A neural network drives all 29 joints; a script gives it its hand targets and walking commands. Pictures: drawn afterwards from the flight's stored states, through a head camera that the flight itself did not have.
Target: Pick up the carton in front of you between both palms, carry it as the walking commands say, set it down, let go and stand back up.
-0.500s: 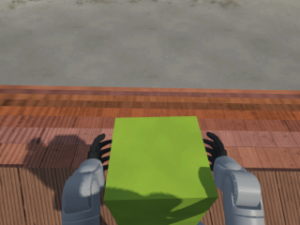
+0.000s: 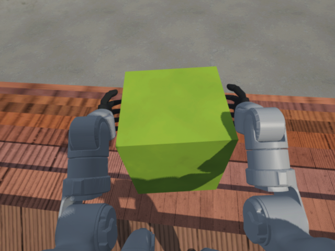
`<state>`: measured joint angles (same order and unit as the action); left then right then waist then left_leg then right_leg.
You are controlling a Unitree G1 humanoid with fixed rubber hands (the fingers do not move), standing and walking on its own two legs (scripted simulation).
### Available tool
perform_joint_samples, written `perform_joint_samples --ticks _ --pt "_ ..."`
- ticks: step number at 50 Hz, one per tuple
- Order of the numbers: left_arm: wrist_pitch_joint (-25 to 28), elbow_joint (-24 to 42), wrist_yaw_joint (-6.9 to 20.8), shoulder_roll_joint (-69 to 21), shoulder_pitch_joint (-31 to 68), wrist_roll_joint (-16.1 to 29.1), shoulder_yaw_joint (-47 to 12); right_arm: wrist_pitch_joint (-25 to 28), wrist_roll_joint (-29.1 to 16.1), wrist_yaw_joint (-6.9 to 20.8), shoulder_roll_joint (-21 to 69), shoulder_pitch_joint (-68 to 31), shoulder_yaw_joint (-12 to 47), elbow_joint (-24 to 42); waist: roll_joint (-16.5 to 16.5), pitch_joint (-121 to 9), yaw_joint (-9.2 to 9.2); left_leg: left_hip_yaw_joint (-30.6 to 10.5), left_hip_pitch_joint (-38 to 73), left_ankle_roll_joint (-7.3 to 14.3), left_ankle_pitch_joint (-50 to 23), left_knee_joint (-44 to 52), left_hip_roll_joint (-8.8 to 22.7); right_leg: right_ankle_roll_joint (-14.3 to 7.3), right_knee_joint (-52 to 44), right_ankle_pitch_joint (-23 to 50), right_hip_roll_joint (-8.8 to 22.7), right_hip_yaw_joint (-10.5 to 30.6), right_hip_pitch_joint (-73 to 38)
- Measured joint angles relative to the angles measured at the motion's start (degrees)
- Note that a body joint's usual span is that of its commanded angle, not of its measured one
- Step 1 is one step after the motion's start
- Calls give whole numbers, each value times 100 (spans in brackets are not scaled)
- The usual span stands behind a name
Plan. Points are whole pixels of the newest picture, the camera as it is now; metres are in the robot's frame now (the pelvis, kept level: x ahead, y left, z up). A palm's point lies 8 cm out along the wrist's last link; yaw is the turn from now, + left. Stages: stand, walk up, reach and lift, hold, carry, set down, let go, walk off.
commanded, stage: carry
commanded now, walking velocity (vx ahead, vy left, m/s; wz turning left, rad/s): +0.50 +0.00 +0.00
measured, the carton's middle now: (174, 135) +0.38 +0.01 +0.04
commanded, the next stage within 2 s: none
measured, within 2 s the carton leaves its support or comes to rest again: neither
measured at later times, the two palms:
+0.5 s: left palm (137, 54) +0.68 +0.13 +0.06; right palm (230, 55) +0.65 -0.17 +0.06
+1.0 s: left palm (147, 59) +1.02 +0.16 -0.23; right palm (202, 57) +1.03 -0.14 -0.23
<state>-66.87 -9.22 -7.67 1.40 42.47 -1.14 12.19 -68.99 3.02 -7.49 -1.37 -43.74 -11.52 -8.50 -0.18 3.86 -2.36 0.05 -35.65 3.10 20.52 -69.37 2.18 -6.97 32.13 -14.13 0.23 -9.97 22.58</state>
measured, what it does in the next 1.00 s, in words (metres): goes down: left foot, then right foot 0.16 m lower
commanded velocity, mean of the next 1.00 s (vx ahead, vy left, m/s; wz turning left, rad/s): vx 0.50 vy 0.00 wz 0.20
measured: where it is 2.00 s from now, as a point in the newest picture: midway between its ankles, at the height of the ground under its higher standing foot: (176, 120)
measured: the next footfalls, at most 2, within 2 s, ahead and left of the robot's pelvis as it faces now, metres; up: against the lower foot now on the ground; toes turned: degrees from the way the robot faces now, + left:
left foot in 0.24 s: +0.24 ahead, +0.10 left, +0.00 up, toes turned +1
right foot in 0.60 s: +0.49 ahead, -0.04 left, -0.16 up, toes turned -4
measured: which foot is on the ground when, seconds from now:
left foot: up 0.00-0.22, down 0.24-0.58, up 0.60-0.94, down 0.96-1.00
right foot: down 0.00-0.26, up 0.28-0.58, down 0.60-0.96, up 0.98-1.00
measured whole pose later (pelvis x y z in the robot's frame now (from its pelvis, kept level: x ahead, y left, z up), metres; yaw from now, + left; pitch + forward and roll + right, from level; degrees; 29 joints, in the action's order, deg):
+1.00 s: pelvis +0.68 -0.01 -0.33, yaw +5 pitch +0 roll +0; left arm -62.6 -8.3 -7.6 -0.1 33.0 -0.4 11.5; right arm -64.2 5.5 -6.9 3.2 -33.0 -11.3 -6.2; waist -1.3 1.9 2.9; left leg 5.6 -25.4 8.8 7.7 -40.5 -6.0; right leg -1.9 101.6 -35.6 -0.5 -9.8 27.5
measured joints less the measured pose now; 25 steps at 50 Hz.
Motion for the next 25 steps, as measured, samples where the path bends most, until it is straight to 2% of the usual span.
perform_joint_samples --ticks 5,8,10,12,13,15,16,17,19,20,22,25 --pt "61 -122 -1 -91 174 -103 210 98 23 -1 30 -158 -145 -160 -27 -42 58 91 -255 -82 -642 1642 43 73 -242 -364 -79 120 -523" --pt "35 32 -1 -181 111 -174 264 109 14 -1 79 -58 -191 -21 -25 -109 125 290 -129 -13 -1009 2222 -69 156 -164 -733 -121 185 -819" --pt "-4 178 1 -244 12 -217 287 110 23 -2 154 67 -231 112 30 -219 182 450 -62 102 -1249 2068 -154 191 165 -1108 -124 213 -922" --pt "-43 346 10 -280 -169 -232 309 123 57 -2 256 201 -224 196 57 -331 299 588 276 190 -1227 2228 -266 212 1007 -1396 -90 200 -828" --pt "-74 448 31 -246 -283 -218 323 147 106 -3 342 252 -188 200 125 -380 398 625 574 198 -788 2377 -340 224 1784 -1006 14 220 -599" --pt "-86 568 82 -222 -469 -211 334 197 183 -1 442 387 -102 231 179 -438 639 611 859 186 252 2354 -494 352 3532 -1192 -60 658 80" --pt "-96 621 91 -253 -565 -238 332 217 171 1 458 500 -61 257 171 -424 734 597 955 134 405 2335 -538 392 4110 -1350 -171 904 394" --pt "-119 692 93 -313 -661 -284 329 225 131 2 451 634 -17 310 140 -398 810 578 1057 90 433 2342 -569 430 4406 -1444 -247 1075 680" --pt "-160 874 94 -460 -817 -403 321 231 11 1 399 875 65 469 57 -309 915 505 1282 176 647 2405 -600 498 4151 -1442 -238 1195 1151" --pt "-175 976 95 -514 -866 -451 320 242 -52 -4 373 945 97 543 35 -254 937 481 1389 210 749 2423 -601 507 3906 -1190 -192 1207 1368" --pt "-175 1188 97 -573 -927 -504 316 284 -167 -26 325 984 145 662 9 -167 961 425 1560 215 997 2330 -578 482 3235 -97 -106 1172 1702" --pt "-113 1426 100 -579 -927 -515 294 351 -276 -54 264 868 166 772 73 -177 910 359 1766 136 1657 1849 -557 453 1255 2381 -54 995 1587"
